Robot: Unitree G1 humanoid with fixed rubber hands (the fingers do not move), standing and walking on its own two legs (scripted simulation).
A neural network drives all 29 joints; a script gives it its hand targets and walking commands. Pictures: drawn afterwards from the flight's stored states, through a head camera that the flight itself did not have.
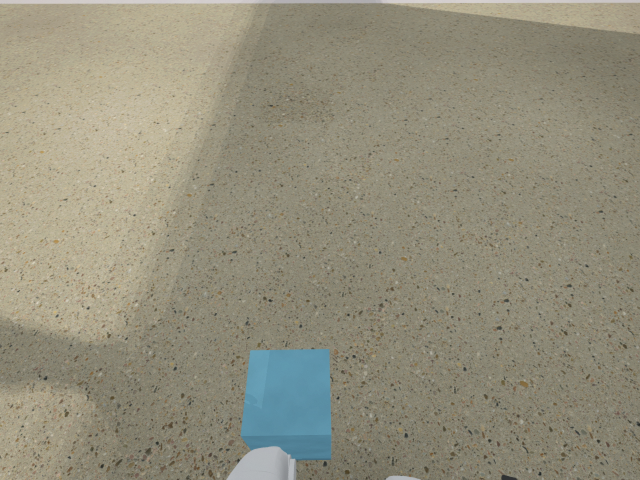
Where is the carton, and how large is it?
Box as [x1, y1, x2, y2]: [241, 349, 330, 459]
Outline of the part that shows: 250,350 241,428 241,436 251,450 254,448 264,446 279,446 287,454 290,453 292,458 296,459 330,459 330,398 328,349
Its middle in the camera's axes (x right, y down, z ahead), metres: -0.08 +0.46 +1.05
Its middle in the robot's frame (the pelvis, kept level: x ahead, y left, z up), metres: +0.38 +0.11 -0.62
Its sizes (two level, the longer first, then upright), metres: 0.205 0.203 0.287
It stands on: the floor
